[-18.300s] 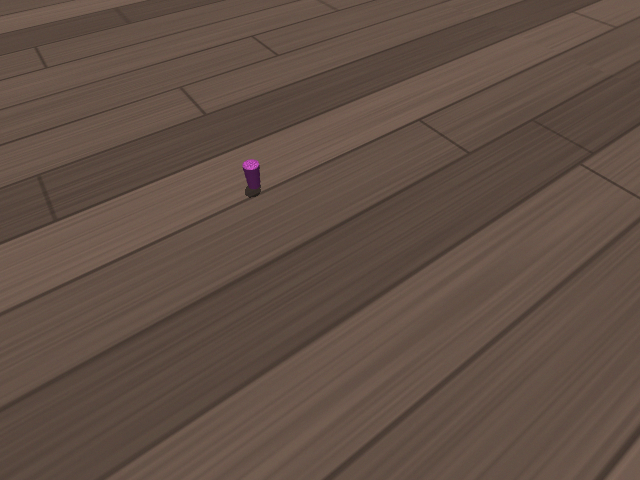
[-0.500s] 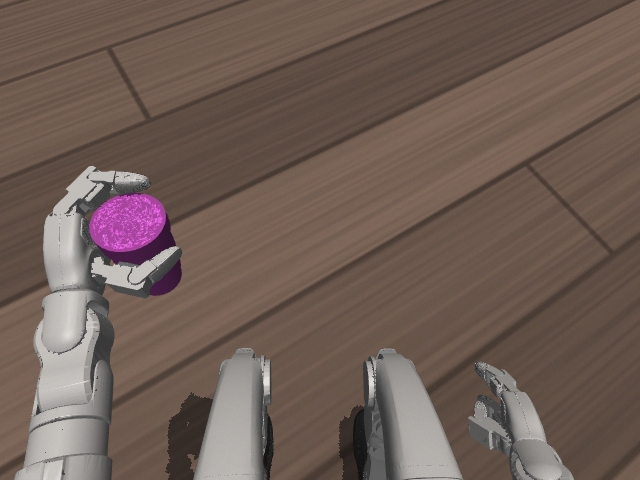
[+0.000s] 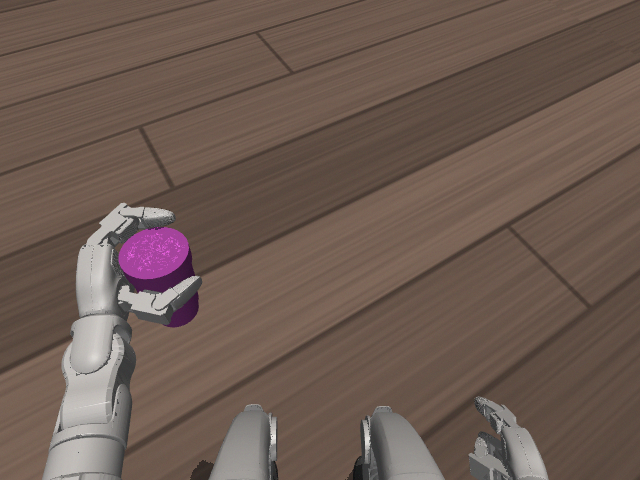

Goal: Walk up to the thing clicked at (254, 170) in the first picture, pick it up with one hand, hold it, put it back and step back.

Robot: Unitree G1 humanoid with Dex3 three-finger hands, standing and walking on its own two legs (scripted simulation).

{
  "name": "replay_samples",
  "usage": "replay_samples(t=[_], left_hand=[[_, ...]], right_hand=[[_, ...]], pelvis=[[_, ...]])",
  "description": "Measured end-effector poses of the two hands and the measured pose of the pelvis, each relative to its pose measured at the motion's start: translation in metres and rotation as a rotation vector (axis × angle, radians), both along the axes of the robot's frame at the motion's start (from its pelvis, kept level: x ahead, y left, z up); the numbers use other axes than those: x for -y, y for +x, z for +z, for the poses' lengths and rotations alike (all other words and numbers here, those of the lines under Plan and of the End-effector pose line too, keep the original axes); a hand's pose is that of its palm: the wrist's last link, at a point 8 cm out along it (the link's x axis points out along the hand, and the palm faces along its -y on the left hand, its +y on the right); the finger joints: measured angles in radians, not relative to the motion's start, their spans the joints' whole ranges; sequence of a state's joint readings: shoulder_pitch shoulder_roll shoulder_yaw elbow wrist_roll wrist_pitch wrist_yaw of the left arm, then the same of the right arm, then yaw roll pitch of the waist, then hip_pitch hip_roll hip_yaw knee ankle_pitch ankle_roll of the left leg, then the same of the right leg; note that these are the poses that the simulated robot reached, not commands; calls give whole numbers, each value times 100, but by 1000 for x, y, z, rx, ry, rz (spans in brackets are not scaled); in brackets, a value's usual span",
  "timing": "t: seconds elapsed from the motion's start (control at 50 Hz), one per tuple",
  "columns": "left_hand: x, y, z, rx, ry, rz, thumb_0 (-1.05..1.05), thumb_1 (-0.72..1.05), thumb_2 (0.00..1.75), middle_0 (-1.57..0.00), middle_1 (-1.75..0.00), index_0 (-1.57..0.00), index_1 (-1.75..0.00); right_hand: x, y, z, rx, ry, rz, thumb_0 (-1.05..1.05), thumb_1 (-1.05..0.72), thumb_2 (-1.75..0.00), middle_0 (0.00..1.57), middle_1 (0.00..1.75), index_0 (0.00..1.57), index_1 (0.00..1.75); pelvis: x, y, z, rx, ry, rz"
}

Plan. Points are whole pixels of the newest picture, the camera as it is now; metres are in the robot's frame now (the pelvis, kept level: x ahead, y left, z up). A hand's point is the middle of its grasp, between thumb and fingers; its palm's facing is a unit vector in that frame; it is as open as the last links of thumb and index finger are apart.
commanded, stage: lift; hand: left
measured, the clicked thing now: (167, 283) +0.34 +0.19 +0.01
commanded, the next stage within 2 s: hold in 0.86 s
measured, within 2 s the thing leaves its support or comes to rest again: neither
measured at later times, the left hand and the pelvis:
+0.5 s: hand (161, 240) +0.35 +0.18 +0.09, palm faces +0.14 -0.99 -0.01, open 10.2 cm; pelvis +0.02 +0.00 +0.04, yaw +0 degrees
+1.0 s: hand (162, 224) +0.36 +0.17 +0.12, palm faces +0.13 -0.99 +0.00, open 10.1 cm; pelvis +0.03 -0.01 +0.06, yaw +0 degrees
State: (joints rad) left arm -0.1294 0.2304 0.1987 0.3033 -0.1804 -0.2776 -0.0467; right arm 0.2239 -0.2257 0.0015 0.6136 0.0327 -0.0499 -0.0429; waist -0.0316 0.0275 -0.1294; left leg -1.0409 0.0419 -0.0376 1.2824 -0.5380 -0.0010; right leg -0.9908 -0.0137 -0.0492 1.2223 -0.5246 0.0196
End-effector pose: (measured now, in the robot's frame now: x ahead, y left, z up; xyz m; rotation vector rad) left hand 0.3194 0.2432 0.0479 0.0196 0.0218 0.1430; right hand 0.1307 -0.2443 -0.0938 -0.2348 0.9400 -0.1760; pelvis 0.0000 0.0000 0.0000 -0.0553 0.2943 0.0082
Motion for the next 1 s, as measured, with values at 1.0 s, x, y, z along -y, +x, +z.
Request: replay_samples(t=[1.0], left_hand=[[20, 14, 68, 29, -20, -10, 4, -36, 109, -81, -103, -68, -102]], right_hand=[[3, 21, 58, -4, 28, 14, 1, -91, -90, 20, 30, 21, 30]], pelvis=[[6, 31, 62, 138, 23, 2]])
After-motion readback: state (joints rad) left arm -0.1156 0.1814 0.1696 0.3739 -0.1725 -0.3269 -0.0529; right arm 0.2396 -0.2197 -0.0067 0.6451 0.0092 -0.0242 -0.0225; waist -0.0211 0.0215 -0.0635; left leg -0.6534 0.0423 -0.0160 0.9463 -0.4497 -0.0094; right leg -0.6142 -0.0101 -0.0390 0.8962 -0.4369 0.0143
